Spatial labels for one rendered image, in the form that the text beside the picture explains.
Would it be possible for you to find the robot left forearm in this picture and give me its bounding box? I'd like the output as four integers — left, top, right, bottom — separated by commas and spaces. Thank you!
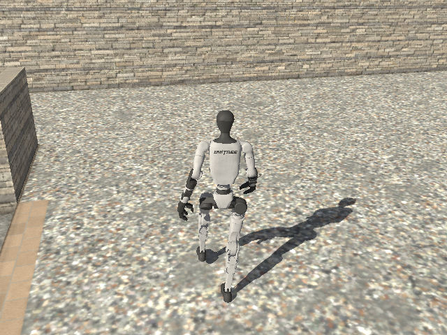
180, 168, 197, 204

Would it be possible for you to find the robot left hand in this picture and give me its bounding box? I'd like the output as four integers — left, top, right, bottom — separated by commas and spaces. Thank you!
177, 201, 193, 221

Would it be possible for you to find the robot torso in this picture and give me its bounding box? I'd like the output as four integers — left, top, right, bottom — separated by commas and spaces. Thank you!
209, 137, 241, 209

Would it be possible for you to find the robot right hand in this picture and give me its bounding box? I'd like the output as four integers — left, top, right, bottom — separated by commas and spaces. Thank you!
240, 181, 256, 194

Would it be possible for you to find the left robot upper arm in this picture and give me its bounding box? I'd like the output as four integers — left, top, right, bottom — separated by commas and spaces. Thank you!
191, 140, 211, 180

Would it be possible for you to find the right robot upper arm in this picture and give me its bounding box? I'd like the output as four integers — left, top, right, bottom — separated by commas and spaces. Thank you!
239, 140, 257, 178

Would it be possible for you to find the robot left thigh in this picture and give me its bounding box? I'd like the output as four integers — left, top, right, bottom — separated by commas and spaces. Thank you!
199, 193, 214, 226

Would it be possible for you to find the robot right forearm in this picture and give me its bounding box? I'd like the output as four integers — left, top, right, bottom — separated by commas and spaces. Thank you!
248, 168, 258, 186

